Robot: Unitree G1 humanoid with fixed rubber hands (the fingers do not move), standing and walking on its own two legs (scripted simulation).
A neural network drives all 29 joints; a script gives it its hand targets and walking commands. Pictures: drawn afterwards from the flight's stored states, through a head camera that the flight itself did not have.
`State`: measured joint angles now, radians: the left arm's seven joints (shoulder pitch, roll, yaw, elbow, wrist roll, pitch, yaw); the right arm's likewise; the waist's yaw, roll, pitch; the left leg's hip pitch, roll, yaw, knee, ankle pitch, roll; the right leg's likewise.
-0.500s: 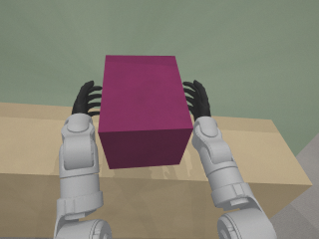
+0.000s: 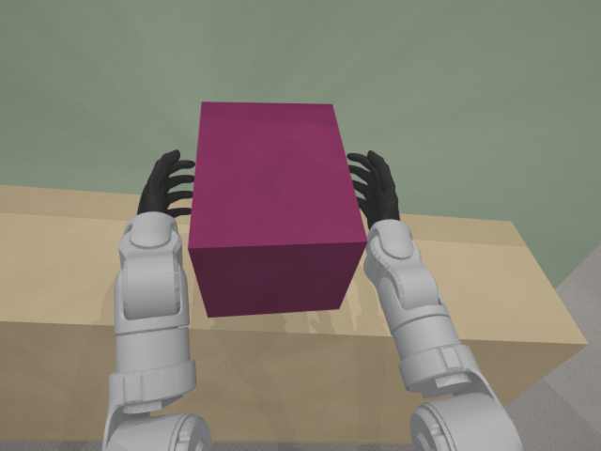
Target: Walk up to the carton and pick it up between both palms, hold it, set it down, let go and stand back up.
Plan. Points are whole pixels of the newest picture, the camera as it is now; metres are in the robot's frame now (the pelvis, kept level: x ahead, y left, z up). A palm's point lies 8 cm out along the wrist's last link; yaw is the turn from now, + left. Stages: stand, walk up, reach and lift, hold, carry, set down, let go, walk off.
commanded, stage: hold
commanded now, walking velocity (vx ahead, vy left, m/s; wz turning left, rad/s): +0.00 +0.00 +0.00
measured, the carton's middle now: (271, 207) +0.41 +0.00 +0.13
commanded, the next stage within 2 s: none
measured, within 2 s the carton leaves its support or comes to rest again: neither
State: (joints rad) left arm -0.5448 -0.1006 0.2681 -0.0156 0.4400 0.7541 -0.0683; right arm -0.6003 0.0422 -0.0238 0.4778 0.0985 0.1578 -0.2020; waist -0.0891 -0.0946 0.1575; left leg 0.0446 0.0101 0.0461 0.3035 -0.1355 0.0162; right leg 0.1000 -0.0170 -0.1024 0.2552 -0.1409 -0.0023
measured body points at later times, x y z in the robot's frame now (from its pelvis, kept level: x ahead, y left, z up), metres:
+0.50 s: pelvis +0.00 -0.01 +0.00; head -0.03 +0.02 +0.45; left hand +0.37 +0.14 +0.17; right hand +0.37 -0.14 +0.17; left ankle +0.04 +0.11 -0.75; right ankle +0.02 -0.11 -0.75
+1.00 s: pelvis +0.00 -0.01 +0.00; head -0.03 +0.02 +0.45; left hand +0.37 +0.14 +0.17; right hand +0.37 -0.14 +0.18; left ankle +0.04 +0.11 -0.75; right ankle +0.02 -0.11 -0.75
